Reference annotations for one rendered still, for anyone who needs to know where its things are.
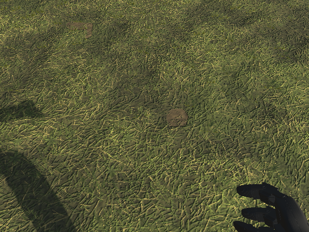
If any robot right hand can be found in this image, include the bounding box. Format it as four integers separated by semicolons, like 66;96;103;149
233;182;309;232

